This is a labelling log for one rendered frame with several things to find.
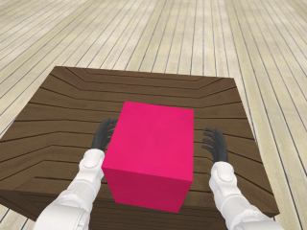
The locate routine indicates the right robot upper arm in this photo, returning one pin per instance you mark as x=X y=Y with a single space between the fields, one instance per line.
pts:
x=258 y=225

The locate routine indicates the pedestal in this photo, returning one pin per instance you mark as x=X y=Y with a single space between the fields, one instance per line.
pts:
x=41 y=151

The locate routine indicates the left robot upper arm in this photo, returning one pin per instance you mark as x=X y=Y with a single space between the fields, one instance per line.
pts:
x=63 y=217

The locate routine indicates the right robot hand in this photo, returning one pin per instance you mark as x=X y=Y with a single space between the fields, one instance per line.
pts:
x=219 y=151

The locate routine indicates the left robot hand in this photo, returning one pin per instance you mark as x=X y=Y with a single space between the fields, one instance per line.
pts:
x=100 y=139

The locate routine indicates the carton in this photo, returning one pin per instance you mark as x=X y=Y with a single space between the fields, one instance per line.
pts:
x=150 y=157

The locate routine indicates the robot left forearm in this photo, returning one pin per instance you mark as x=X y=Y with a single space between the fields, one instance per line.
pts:
x=84 y=188

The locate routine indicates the robot right forearm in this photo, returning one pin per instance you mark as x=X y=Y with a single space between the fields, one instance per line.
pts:
x=229 y=200

